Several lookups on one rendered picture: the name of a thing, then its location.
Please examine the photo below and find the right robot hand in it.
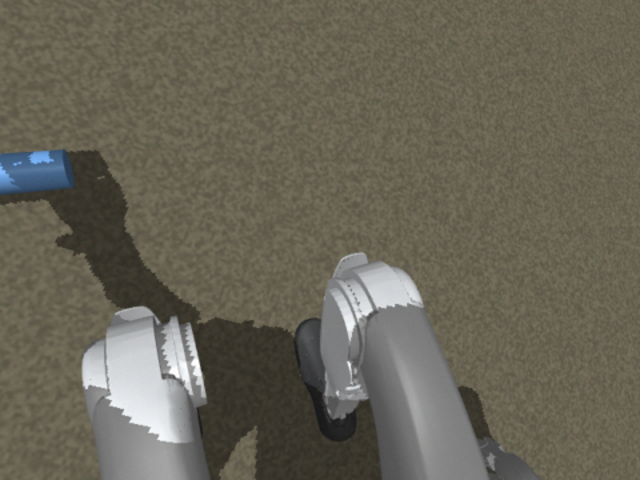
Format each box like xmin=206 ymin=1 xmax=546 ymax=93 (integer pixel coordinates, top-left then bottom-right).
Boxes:
xmin=477 ymin=437 xmax=541 ymax=480

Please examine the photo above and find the can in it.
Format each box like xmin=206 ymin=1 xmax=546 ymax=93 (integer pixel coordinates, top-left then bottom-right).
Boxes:
xmin=0 ymin=150 xmax=74 ymax=195

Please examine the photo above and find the right robot foot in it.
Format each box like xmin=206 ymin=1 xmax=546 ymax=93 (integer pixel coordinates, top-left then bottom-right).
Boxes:
xmin=294 ymin=318 xmax=357 ymax=442

